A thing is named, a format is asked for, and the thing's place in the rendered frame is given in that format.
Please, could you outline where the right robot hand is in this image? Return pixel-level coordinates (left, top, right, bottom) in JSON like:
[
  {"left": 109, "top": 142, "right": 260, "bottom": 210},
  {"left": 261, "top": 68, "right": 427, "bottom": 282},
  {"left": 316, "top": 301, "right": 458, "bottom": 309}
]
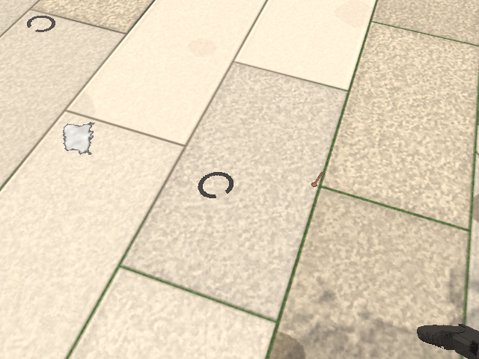
[{"left": 417, "top": 324, "right": 479, "bottom": 359}]

